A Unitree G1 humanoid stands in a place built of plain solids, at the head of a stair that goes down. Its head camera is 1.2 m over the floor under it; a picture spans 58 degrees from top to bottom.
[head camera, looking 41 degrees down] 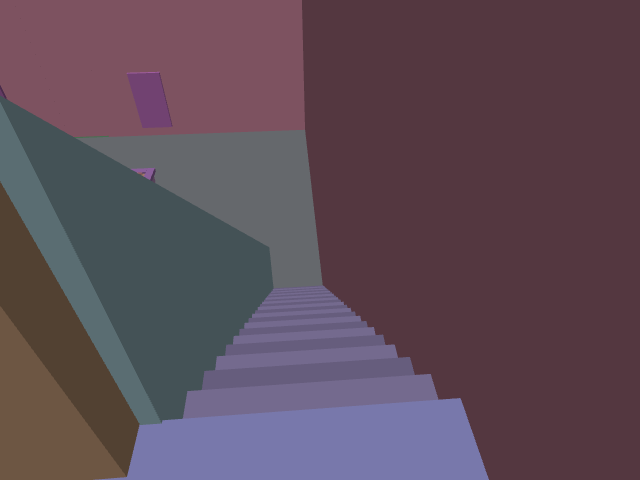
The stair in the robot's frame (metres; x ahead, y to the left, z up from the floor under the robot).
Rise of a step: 0.20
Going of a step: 0.21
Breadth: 0.87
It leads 4 degrees to the left of straight ahead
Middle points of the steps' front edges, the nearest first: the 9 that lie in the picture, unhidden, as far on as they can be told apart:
0.63 0.02 0.00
0.84 0.03 -0.20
1.04 0.05 -0.40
1.25 0.06 -0.59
1.45 0.08 -0.79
1.66 0.10 -0.99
1.86 0.11 -1.19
2.07 0.13 -1.38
2.27 0.15 -1.58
